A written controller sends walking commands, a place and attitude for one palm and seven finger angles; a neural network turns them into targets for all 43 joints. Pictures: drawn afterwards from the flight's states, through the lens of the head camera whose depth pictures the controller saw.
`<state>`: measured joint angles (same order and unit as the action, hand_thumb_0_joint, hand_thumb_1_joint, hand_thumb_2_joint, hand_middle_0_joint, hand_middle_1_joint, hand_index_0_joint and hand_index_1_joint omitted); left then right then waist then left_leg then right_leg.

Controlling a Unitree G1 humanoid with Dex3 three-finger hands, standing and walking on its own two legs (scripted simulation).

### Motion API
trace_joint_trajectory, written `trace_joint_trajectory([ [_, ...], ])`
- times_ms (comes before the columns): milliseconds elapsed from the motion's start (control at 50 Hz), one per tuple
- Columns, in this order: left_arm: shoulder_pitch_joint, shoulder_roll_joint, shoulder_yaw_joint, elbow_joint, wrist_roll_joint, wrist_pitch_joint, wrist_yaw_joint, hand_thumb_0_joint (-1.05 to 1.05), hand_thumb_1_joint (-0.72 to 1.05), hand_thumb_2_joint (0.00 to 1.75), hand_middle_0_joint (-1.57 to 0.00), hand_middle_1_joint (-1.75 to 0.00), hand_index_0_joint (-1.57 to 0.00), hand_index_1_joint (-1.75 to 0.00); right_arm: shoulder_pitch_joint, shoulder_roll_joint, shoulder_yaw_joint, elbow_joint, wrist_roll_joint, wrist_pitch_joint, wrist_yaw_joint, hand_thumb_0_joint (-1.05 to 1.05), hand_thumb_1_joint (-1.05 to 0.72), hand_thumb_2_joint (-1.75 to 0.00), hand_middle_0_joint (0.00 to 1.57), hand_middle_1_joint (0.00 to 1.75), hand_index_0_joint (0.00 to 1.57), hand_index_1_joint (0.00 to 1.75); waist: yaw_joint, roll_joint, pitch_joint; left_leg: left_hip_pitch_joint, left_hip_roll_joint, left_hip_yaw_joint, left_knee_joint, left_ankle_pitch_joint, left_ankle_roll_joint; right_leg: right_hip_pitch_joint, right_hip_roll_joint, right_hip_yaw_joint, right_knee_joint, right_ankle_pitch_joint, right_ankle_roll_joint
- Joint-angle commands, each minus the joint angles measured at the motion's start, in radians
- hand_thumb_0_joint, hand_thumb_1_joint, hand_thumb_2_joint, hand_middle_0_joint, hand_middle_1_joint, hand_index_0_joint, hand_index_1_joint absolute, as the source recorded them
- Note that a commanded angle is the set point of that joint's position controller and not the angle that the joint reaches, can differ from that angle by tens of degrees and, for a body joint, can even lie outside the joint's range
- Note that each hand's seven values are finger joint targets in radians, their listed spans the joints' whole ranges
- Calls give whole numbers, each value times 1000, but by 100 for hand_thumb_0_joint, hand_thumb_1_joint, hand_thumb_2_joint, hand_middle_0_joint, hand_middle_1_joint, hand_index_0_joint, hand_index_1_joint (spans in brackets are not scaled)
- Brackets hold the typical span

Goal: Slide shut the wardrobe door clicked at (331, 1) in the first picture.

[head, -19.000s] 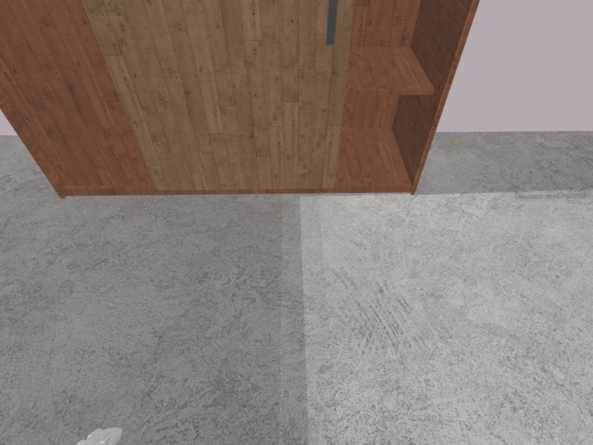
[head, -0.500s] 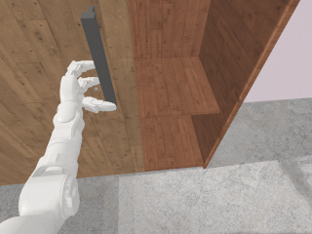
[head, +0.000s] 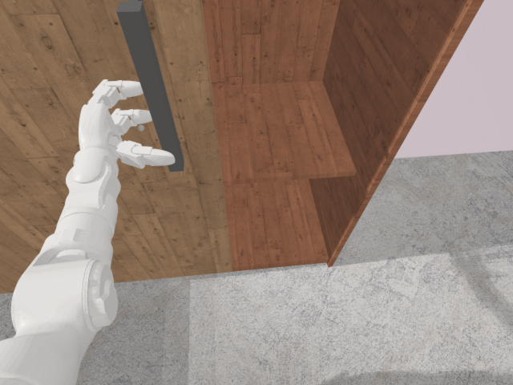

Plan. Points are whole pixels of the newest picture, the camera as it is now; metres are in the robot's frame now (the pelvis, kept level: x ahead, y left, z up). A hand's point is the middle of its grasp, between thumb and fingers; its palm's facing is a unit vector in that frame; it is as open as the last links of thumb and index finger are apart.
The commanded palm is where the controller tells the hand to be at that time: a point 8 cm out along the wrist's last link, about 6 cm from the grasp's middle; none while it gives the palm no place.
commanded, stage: slide the fingers in behind the handle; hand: left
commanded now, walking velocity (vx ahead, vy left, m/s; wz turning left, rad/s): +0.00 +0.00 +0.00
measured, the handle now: (160, 96) +0.53 +0.12 +0.15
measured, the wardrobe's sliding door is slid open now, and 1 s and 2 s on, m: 0.39 0.39 0.39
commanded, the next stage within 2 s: grip the handle and tug to test in 1.76 s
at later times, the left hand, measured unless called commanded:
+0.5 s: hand (151, 133) +0.48 +0.14 +0.12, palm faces +0.06 -1.00 +0.01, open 14.0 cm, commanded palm +0.45 +0.19 +0.13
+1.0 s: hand (159, 136) +0.47 +0.13 +0.12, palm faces +0.06 -1.00 +0.01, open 14.0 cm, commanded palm +0.44 +0.17 +0.13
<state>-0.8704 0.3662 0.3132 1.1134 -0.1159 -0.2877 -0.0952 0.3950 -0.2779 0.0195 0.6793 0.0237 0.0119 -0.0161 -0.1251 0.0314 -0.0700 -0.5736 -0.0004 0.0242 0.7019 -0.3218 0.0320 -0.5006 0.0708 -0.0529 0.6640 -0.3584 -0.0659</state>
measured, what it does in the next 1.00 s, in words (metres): stands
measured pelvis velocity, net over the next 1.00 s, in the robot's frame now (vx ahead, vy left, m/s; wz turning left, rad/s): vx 0.01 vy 0.01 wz -0.01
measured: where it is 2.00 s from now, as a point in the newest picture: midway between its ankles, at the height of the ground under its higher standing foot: outside the picture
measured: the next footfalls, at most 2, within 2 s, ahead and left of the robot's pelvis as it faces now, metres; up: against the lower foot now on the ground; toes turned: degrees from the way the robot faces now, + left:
none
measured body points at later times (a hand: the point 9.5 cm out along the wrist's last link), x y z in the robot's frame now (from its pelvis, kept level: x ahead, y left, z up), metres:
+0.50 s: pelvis +0.00 +0.01 +0.00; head +0.06 +0.01 +0.45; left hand +0.47 +0.19 +0.12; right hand +0.04 -0.25 -0.12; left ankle +0.01 +0.10 -0.72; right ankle -0.02 -0.08 -0.72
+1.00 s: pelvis +0.01 +0.01 +0.00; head +0.05 +0.00 +0.45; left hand +0.46 +0.18 +0.12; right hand +0.05 -0.25 -0.12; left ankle +0.01 +0.10 -0.72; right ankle -0.02 -0.08 -0.72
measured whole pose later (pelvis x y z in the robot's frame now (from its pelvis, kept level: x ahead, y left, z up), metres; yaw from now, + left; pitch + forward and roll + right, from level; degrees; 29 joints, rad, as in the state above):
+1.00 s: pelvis +0.01 +0.01 +0.00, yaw -1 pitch +10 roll -1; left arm -0.73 0.22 0.23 0.91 -0.12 -0.25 0.02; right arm 0.37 -0.25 0.01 0.66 0.02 0.01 0.01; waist -0.10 0.04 -0.09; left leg -0.52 -0.01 0.04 0.69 -0.34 0.04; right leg -0.45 0.06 -0.03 0.65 -0.37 -0.05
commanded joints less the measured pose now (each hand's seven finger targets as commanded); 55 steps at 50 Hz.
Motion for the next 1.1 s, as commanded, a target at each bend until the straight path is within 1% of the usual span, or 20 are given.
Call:
trace_joint_trajectory([
  [0, -496, 221, 22, -222, -10, -62, 14, 0, -50, 30, -30, -120, -30, -120, 95, -143, -55, -79, 0, -30, -3, 0, -90, -90, 20, 30, 20, 30, -22, 9, -372, 253, -15, -41, -30, 258, 27, 80, -25, 77, -91, 370, 56],
  [40, -482, 190, 3, -223, -14, -64, 13, 0, -50, 30, -30, -120, -30, -120, 92, -140, -55, -80, 0, -32, 1, 0, -90, -90, 20, 30, 20, 30, -23, 19, -365, 264, -14, -41, -30, 250, 25, 65, -22, 74, -96, 354, 55],
  [100, -447, 222, 31, -233, -17, -66, 15, 0, -50, 30, -30, -120, -30, -120, 90, -145, -54, -90, 0, -29, 1, 0, -90, -90, 20, 30, 20, 30, -10, -15, -367, 240, -15, -37, -36, 255, 28, 101, -21, 77, -91, 379, 57],
  [160, -416, 189, 11, -254, -8, -69, 18, 0, -50, 30, -30, -120, -30, -120, 85, -140, -57, -96, 1, -28, 5, 0, -90, -90, 20, 30, 20, 30, 2, 17, -365, 275, -11, -43, -38, 272, 23, 77, -18, 63, -86, 363, 49],
  [220, -437, 157, -13, -287, -18, -68, 27, 0, -50, 30, -30, -120, -30, -120, 77, -138, -58, -99, 2, -27, 7, 0, -90, -90, 20, 30, 20, 30, -10, 6, -354, 285, -9, -43, -43, 259, 23, 64, -16, 62, -93, 347, 52],
  [260, -420, 170, 4, -302, -21, -69, 37, 0, -50, 30, -30, -120, -30, -120, 75, -138, -58, -99, 2, -31, 6, 0, -90, -90, 20, 30, 20, 30, 0, 5, -364, 289, -8, -44, -43, 266, 22, 75, -16, 62, -90, 352, 51],
  [300, -419, 133, -22, -326, -15, -74, 49, 0, -50, 30, -30, -120, -30, -120, 68, -133, -58, -101, 0, -32, 9, 0, -90, -90, 20, 30, 20, 30, -1, 22, -365, 316, -6, -48, -41, 289, 20, 56, -13, 55, -83, 358, 48],
  [340, -419, 144, -10, -304, -10, -71, 62, 0, -50, 30, -30, -120, -30, -120, 70, -135, -59, -93, 0, -33, 8, 0, -90, -90, 20, 30, 20, 30, -6, -15, -344, 303, -3, -50, -42, 274, 20, 49, -13, 53, -87, 340, 51],
  [380, -467, 127, -35, -321, -1, -76, 72, 0, -50, 30, -30, -120, -30, -120, 67, -133, -59, -90, -2, -34, 7, 0, -90, -90, 20, 30, 20, 30, -16, 14, -334, 313, -2, -53, -42, 273, 18, 34, -16, 53, -84, 329, 48],
  [520, -427, 90, -43, -306, 1, -65, 86, 0, -50, 30, -30, -120, -30, -120, 63, -128, -60, -88, -5, -40, 15, 0, -90, -90, 20, 30, 20, 30, -4, 4, -367, 337, -3, -54, -30, 337, 12, 40, -12, 47, -68, 381, 46],
  [540, -414, 112, -20, -312, 1, -63, 89, 0, -50, 30, -30, -120, -30, -120, 63, -129, -61, -91, -6, -39, 15, 0, -90, -90, 20, 30, 20, 30, 6, 0, -374, 330, -4, -52, -27, 346, 13, 55, -13, 49, -67, 396, 46],
  [600, -419, 52, -68, -338, -2, -57, 87, 0, -50, 30, -30, -120, -30, -120, 56, -123, -62, -97, -3, -37, 17, 0, -90, -90, 20, 30, 20, 30, -5, 13, -373, 353, -2, -52, -25, 372, 12, 42, -11, 45, -66, 412, 45],
  [640, -424, 50, -66, -326, -10, -49, 89, 0, -50, 30, -30, -120, -30, -120, 57, -124, -61, -93, -4, -34, 17, 0, -90, -90, 20, 30, 20, 30, -11, -15, -346, 339, -2, -54, -27, 361, 13, 39, -11, 45, -74, 406, 47],
  [660, -415, 61, -57, -330, -8, -50, 91, 0, -50, 30, -30, -120, -30, -120, 58, -125, -65, -91, -4, -34, 17, 0, -90, -90, 20, 30, 20, 30, -3, -26, -359, 333, -3, -54, -28, 354, 13, 53, -12, 46, -72, 405, 48],
  [700, -414, 33, -79, -377, -7, -55, 95, 0, -50, 30, -30, -120, -30, -120, 52, -121, -64, -100, -3, -37, 19, 0, -90, -90, 20, 30, 20, 30, 3, 24, -391, 374, -2, -55, -27, 390, 10, 49, -11, 43, -64, 419, 43],
  [860, -329, 55, -44, -417, -6, -31, 121, 0, -50, 30, -30, -120, -30, -120, 40, -117, -66, -108, -6, -33, 23, 0, -90, -90, 20, 30, 20, 30, 27, -26, -378, 333, -8, -42, -35, 394, 13, 111, -13, 46, -73, 463, 46],
  [940, -325, 36, -68, -444, -4, -30, 119, 0, -50, 30, -30, -120, -30, -120, 23, -110, -63, -115, -1, -32, 21, 0, -90, -90, 20, 30, 20, 30, 23, -5, -353, 328, -10, -34, -41, 366, 16, 111, -15, 52, -82, 455, 47],
  [980, -362, 5, -102, -437, -7, -27, 117, 0, -50, 30, -30, -120, -30, -120, 27, -110, -62, -107, -1, -33, 18, 0, -90, -90, 20, 30, 20, 30, 5, -22, -328, 326, -9, -38, -43, 338, 17, 96, -16, 52, -91, 427, 47],
  [1040, -345, 39, -63, -424, -10, -27, 121, 0, -50, 30, -30, -120, -30, -120, 26, -113, -63, -104, -2, -38, 16, 0, -90, -90, 20, 30, 20, 30, 20, -18, -355, 323, -13, -38, -46, 330, 15, 114, -18, 56, -92, 429, 48],
  [1080, -362, 11, -89, -418, -10, -28, 121, 0, -50, 30, -30, -120, -30, -120, 24, -109, -63, -102, -1, -40, 16, 0, -90, -90, 20, 30, 20, 30, 9, -21, -337, 323, -13, -37, -46, 315, 18, 101, -19, 56, -96, 417, 48],
])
